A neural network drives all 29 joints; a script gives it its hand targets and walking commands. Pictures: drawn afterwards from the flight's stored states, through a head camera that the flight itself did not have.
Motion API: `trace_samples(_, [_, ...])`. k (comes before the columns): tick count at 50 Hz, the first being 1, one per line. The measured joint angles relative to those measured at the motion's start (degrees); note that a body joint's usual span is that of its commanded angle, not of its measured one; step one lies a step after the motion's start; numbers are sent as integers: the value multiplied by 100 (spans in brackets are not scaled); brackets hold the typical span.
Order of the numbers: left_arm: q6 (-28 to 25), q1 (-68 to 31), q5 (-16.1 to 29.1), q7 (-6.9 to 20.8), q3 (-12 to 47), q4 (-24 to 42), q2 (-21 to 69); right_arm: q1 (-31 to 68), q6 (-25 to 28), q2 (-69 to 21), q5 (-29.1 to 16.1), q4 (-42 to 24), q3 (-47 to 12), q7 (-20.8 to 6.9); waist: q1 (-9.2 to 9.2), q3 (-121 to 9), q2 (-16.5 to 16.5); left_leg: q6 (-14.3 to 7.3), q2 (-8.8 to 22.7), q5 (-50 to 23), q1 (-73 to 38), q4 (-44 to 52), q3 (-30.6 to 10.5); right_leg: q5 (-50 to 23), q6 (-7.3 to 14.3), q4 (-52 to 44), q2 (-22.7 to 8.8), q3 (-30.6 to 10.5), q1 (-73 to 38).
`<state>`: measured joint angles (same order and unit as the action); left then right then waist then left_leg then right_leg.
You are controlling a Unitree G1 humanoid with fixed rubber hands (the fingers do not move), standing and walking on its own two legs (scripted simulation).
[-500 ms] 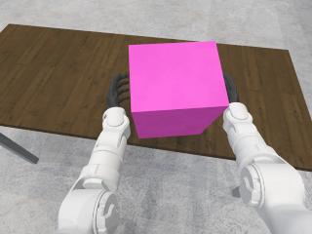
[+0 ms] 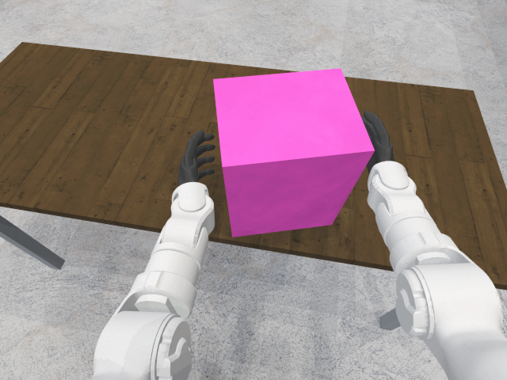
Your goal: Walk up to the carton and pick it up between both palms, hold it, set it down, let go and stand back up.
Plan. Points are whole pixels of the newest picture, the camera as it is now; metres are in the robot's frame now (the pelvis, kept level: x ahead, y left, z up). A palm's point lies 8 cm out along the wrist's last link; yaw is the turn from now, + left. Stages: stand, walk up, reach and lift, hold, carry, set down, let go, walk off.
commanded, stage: set down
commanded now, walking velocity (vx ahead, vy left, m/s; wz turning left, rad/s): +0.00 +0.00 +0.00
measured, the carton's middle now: (280, 162) +0.51 +0.00 +0.01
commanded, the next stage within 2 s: none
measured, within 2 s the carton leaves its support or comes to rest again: neither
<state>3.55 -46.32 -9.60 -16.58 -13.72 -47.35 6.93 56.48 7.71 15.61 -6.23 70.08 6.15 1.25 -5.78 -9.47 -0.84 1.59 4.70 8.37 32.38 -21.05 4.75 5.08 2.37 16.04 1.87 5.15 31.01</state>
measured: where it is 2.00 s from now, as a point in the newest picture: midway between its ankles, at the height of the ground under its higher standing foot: outside the picture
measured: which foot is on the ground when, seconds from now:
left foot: down 0.00-1.00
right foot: down 0.00-1.00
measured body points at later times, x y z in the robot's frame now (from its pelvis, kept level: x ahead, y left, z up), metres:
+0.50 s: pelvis -0.04 +0.00 +0.00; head +0.04 +0.00 +0.44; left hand +0.38 +0.13 +0.05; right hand +0.44 -0.17 +0.07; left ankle -0.01 +0.13 -0.74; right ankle +0.00 -0.09 -0.74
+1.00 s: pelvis -0.04 +0.00 +0.00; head +0.03 -0.01 +0.44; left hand +0.31 +0.15 +0.00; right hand +0.38 -0.20 +0.02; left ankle -0.01 +0.13 -0.74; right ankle +0.00 -0.09 -0.74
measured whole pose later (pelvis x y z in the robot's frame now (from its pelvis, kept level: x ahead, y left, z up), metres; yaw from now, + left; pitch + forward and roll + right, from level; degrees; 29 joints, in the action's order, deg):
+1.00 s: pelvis -0.04 +0.00 +0.00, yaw +0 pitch +15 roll -1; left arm -4.9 -24.6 -4.6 -14.9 -3.3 -41.4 5.5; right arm 37.8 14.1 19.8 -14.7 64.5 1.9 -5.8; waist -5.8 -8.1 -0.8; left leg 1.6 4.9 7.1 32.4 -24.2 4.1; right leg 4.1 3.1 19.4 1.9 5.5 31.0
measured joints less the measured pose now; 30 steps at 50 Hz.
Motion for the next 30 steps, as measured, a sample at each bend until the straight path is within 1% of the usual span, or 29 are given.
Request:
trace_samples(3, [21, 79, 13, 13, 134, 0, 0, 0, 1, 49, -115, 5, -32, -19, 0, 14, 0, -2, -1, -12, 11, -17, -11, -30, 7, 0, 0, 7, 0])
trace_samples(8, [62, 181, 33, -10, 301, 1, 0, -2, 0, 104, -253, 166, -34, -150, 0, 123, 0, -1, 3, -68, 16, -79, -11, -78, 40, 48, 0, 3, 1])
trace_samples(12, [50, 188, 163, -27, 360, 1, -1, -6, -4, 138, -348, 197, -36, -216, 0, 259, 0, -3, 9, -114, 16, -136, -21, -116, 50, 110, 0, 11, 1])
trace_samples(19, [0, 239, 425, -78, 485, 1, -5, -21, -133, 196, -396, 198, -46, -309, 0, 302, 0, -14, 18, -120, 15, -255, -33, -120, 57, 232, 0, 19, 0])
trace_samples(30, [-26, 474, 458, -20, 619, 1, -6, -199, -219, 253, -468, 198, -166, -437, 0, 272, 0, -14, 22, -119, 10, -315, -43, -113, 60, 305, 0, 23, 1])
